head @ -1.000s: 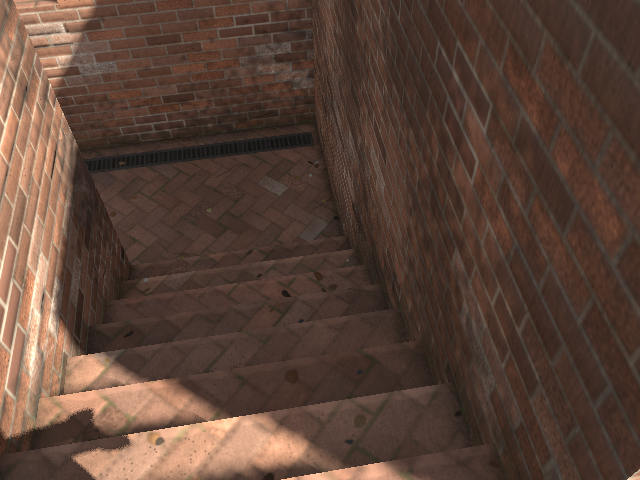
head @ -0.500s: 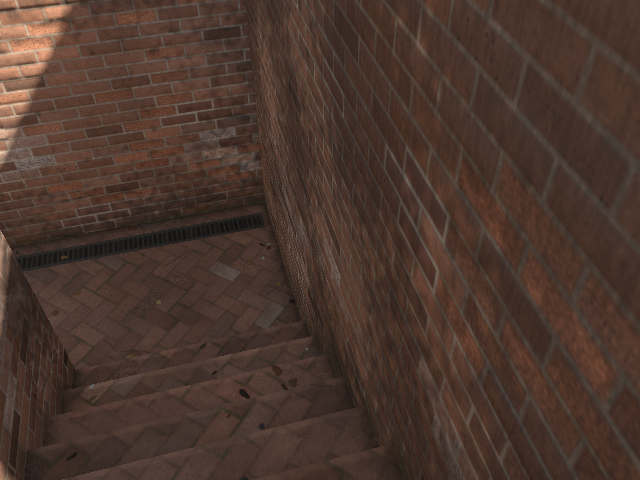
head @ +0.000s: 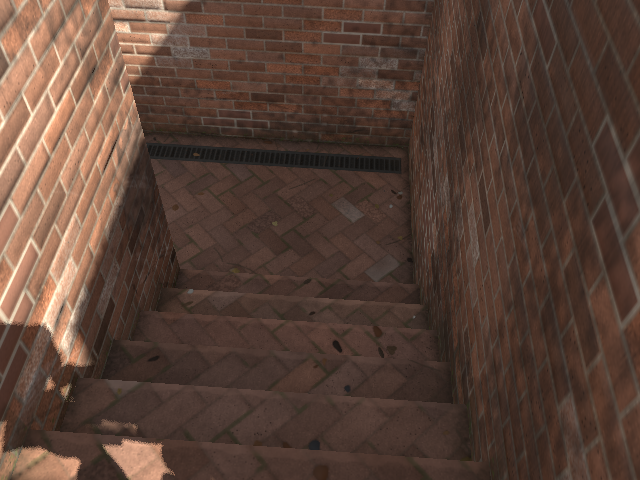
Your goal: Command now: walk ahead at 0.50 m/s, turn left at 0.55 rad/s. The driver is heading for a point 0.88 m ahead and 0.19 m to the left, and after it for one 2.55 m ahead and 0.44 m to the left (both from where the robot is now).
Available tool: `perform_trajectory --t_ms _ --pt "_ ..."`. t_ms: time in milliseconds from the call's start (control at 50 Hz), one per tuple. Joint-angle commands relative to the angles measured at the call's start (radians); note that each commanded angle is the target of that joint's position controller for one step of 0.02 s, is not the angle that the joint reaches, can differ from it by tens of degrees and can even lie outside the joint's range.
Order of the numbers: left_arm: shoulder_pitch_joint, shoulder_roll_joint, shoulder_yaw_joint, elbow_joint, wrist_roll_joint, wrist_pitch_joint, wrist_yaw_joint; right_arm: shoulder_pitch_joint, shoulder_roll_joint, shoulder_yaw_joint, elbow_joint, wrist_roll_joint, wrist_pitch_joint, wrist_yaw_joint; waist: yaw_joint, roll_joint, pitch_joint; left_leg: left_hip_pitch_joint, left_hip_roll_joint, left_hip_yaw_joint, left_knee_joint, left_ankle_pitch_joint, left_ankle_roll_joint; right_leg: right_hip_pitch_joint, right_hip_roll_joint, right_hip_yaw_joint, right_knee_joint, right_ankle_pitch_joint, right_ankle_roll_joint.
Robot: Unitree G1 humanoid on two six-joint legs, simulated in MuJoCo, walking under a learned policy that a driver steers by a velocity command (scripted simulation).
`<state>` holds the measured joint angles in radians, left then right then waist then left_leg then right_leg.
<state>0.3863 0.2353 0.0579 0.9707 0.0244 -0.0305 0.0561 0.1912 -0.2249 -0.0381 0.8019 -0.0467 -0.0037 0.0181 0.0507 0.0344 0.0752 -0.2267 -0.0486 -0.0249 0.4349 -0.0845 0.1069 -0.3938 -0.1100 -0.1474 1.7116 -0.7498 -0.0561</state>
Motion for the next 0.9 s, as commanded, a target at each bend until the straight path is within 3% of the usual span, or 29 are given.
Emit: perform_trajectory --t_ms 20,60,80,100,160,180,220,320,340,380,400,440,460,480,500,520,560,580,600,620,640,660,700,720,740,800,840,860,900 --pt "0.036 0.149 0.028 -0.114 0.000 -0.017 -0.012 0.414 -0.285 -0.089 0.078 0.076 -0.019 -0.008 -0.137 0.089 -0.261 0.691 0.315 -0.371 0.231 0.952 0.207 -0.713 0.019 0.165 0.353 0.141 -0.033" --pt "-0.034 0.121 0.025 -0.131 0.024 -0.024 -0.010 0.373 -0.233 -0.065 0.087 0.054 -0.039 -0.018 -0.094 0.059 -0.225 0.467 0.407 -0.597 0.132 0.178 0.309 -0.791 -0.003 0.293 0.025 0.335 0.041" --pt "-0.109 0.161 0.041 -0.108 0.030 -0.006 -0.005 0.277 -0.138 -0.032 0.061 0.039 -0.047 -0.016 -0.056 -0.056 -0.089 0.247 0.353 -0.599 0.111 0.197 0.289 -0.711 -0.029 0.303 -0.129 0.430 0.078" --pt "-0.180 0.120 0.030 -0.133 0.021 0.018 -0.005 0.210 -0.112 -0.011 0.040 0.035 -0.056 -0.031 -0.025 -0.080 -0.014 -0.015 0.284 -0.520 0.060 0.184 0.247 -0.547 -0.008 0.265 -0.378 0.556 0.140" --pt "-0.045 0.071 0.027 -0.040 0.034 0.058 -0.012 0.238 -0.167 -0.030 0.077 0.034 -0.064 -0.031 0.011 0.023 -0.090 -0.155 0.199 -0.468 0.074 0.433 0.190 -0.267 0.024 0.202 -0.421 0.696 0.148" --pt "-0.128 0.111 0.051 -0.085 0.010 0.036 -0.017 0.265 -0.105 -0.012 0.112 0.049 -0.072 -0.037 0.002 0.022 -0.030 -0.097 0.133 -0.443 0.156 0.220 0.184 -0.375 0.011 0.266 -0.594 0.876 0.128" --pt "-0.285 0.101 0.031 -0.152 0.025 0.013 -0.021 0.255 -0.055 0.009 0.077 0.054 -0.080 -0.055 -0.046 0.008 -0.027 -0.141 0.060 -0.453 0.195 -0.039 0.176 -0.377 0.052 0.239 -0.794 1.084 0.112" --pt "-0.318 0.033 -0.004 -0.217 0.014 -0.003 -0.056 0.235 -0.069 0.011 0.025 0.038 -0.055 -0.034 -0.083 0.050 -0.040 -0.358 -0.016 -0.403 0.303 -0.253 0.129 0.015 0.126 0.179 -0.984 1.223 0.084" --pt "-0.278 0.033 0.000 -0.211 0.023 -0.017 -0.062 0.214 -0.062 0.011 0.024 0.026 -0.048 -0.035 -0.072 0.082 -0.053 -0.337 -0.011 -0.432 0.402 -0.236 0.134 0.043 0.120 0.211 -0.940 1.256 0.072" --pt "-0.266 0.032 -0.004 -0.231 -0.002 -0.039 -0.056 0.271 -0.039 0.012 0.038 -0.009 -0.026 -0.053 -0.120 0.068 0.025 -0.218 -0.053 -0.435 0.485 -0.200 0.130 0.030 0.124 0.221 -1.199 1.089 0.072" --pt "-0.137 0.065 0.021 -0.200 -0.045 -0.052 -0.037 0.266 -0.037 0.013 0.053 -0.020 -0.012 -0.067 -0.089 0.088 0.045 -0.159 -0.041 -0.455 0.572 -0.013 0.152 0.067 0.098 0.241 -1.287 1.006 0.081" --pt "0.128 0.119 0.052 -0.124 -0.038 -0.056 -0.024 0.248 -0.071 0.001 0.076 -0.004 -0.002 -0.053 0.012 0.041 -0.029 -0.130 -0.065 -0.375 0.959 0.118 0.156 0.298 0.033 0.212 -1.471 1.132 0.060" --pt "0.257 0.163 0.071 -0.087 -0.037 -0.047 -0.020 0.225 -0.056 -0.012 0.072 0.004 -0.008 -0.030 0.068 -0.072 -0.065 -0.351 -0.138 -0.285 1.287 -0.215 0.120 0.545 -0.035 0.266 -1.485 1.079 0.034" --pt "0.284 0.183 0.061 -0.095 -0.002 -0.057 -0.049 0.339 0.021 -0.004 0.041 0.055 -0.012 -0.017 -0.022 -0.216 -0.141 -0.701 -0.196 -0.144 1.664 -0.838 0.088 0.831 -0.205 0.335 -1.076 1.638 0.012" --pt "0.286 0.152 0.046 -0.099 -0.023 -0.070 -0.087 0.398 0.016 0.008 0.005 0.069 0.001 -0.043 -0.064 -0.232 -0.209 -0.885 -0.096 -0.086 1.753 -0.772 0.075 0.896 -0.280 0.427 -0.947 1.676 0.013" --pt "0.304 0.118 0.041 -0.097 -0.049 -0.073 -0.098 0.365 -0.006 0.009 0.012 0.048 0.012 -0.052 -0.048 -0.192 -0.165 -0.958 -0.062 -0.043 1.773 -0.687 0.053 0.768 -0.290 0.471 -1.028 1.434 -0.004" --pt "0.193 0.142 0.044 -0.096 -0.066 -0.081 -0.061 0.088 -0.074 0.000 -0.050 -0.006 0.035 -0.048 -0.025 -0.182 0.007 -1.046 0.021 -0.039 1.650 -0.449 0.028 0.449 -0.315 0.652 -1.313 0.554 -0.147" --pt "0.208 0.097 0.017 -0.066 -0.062 -0.075 -0.051 0.002 -0.096 -0.010 -0.050 -0.005 0.055 -0.055 -0.037 -0.107 0.157 -1.043 0.044 -0.068 1.599 -0.386 0.011 0.264 -0.290 0.604 -1.308 0.630 -0.090" --pt "0.199 0.073 -0.001 -0.055 -0.049 -0.086 -0.043 -0.066 -0.045 0.004 -0.074 0.004 0.054 -0.052 -0.067 -0.026 0.194 -1.056 0.047 -0.135 1.443 -0.194 -0.008 0.158 -0.219 0.507 -1.237 0.661 -0.008" --pt "0.159 0.054 -0.016 -0.045 -0.062 -0.095 -0.032 -0.034 0.007 0.023 -0.053 0.023 0.061 -0.037 -0.122 -0.023 0.192 -0.918 0.030 -0.140 1.238 -0.057 -0.049 -0.007 -0.163 0.383 -1.228 0.740 0.052" --pt "0.090 0.061 -0.021 -0.080 -0.052 -0.101 -0.029 -0.018 0.032 0.033 -0.049 0.025 0.063 -0.022 -0.158 -0.057 0.161 -0.695 -0.006 -0.071 1.037 0.086 -0.068 -0.216 -0.120 0.283 -1.232 0.736 0.067" --pt "0.043 0.078 -0.030 -0.097 -0.037 -0.092 -0.032 -0.009 -0.003 0.015 -0.015 0.018 0.046 -0.005 -0.160 -0.071 0.119 -0.482 -0.028 -0.020 0.839 0.197 -0.087 -0.294 -0.090 0.226 -1.258 0.890 0.033" --pt "0.056 0.144 -0.016 -0.081 -0.049 -0.083 -0.036 0.110 -0.019 -0.003 0.069 0.012 0.053 -0.013 -0.164 -0.248 -0.016 -0.377 -0.042 0.041 0.900 0.355 -0.062 -0.141 -0.109 0.191 -1.196 1.075 0.031" --pt "0.103 0.123 -0.013 -0.050 -0.060 -0.078 -0.023 0.071 -0.041 -0.017 0.075 0.002 0.052 -0.017 -0.135 -0.257 -0.029 -0.566 0.000 -0.068 0.878 0.401 -0.041 0.070 -0.127 0.232 -1.103 0.948 0.031" --pt "0.116 0.078 -0.023 -0.062 -0.056 -0.070 -0.017 -0.015 -0.071 -0.025 0.060 0.009 0.046 -0.021 -0.103 -0.155 -0.003 -0.652 -0.019 -0.053 0.717 0.467 -0.032 0.149 -0.064 0.186 -1.051 0.713 0.045" --pt "0.315 0.099 -0.008 -0.007 -0.021 -0.067 -0.010 -0.211 -0.035 -0.017 0.023 -0.012 0.038 -0.031 0.030 -0.150 0.065 -0.895 -0.008 -0.059 0.645 0.341 -0.019 0.414 -0.108 0.272 -0.981 0.717 0.033" --pt "0.341 0.057 -0.022 0.009 -0.012 -0.061 0.008 -0.293 -0.007 -0.003 -0.003 -0.017 0.017 -0.024 0.060 -0.115 0.099 -0.837 -0.005 -0.012 0.523 0.439 -0.042 0.380 -0.097 0.227 -0.915 0.760 0.045" --pt "0.337 0.037 -0.026 0.003 0.015 -0.055 0.000 -0.341 0.009 0.011 -0.024 0.006 0.019 -0.017 0.075 -0.078 0.110 -0.750 -0.014 0.061 0.424 0.504 -0.041 0.327 -0.063 0.164 -0.928 0.755 0.040" --pt "0.342 0.021 -0.036 0.021 0.016 -0.047 0.004 -0.415 0.042 0.036 -0.034 0.020 -0.014 0.020 0.124 -0.061 0.138 -0.494 -0.003 0.151 0.170 0.552 -0.029 0.241 -0.049 0.118 -0.938 0.838 0.022"
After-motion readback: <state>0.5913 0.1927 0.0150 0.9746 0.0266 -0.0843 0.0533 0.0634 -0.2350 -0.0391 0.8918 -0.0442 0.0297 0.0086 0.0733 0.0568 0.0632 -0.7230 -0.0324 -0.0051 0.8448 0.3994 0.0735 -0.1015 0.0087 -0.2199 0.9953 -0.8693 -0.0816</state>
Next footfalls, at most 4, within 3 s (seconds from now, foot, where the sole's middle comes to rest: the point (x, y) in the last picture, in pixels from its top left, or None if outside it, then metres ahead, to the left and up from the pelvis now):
0.46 right None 0.31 -0.10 -0.98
1.02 left None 0.57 0.16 -1.17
1.48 right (306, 424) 0.82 0.09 -1.36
2.00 left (217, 375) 1.06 0.43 -1.55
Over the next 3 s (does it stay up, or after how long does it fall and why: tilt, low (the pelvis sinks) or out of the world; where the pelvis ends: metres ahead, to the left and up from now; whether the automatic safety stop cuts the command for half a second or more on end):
stays up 1.42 0.34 -1.07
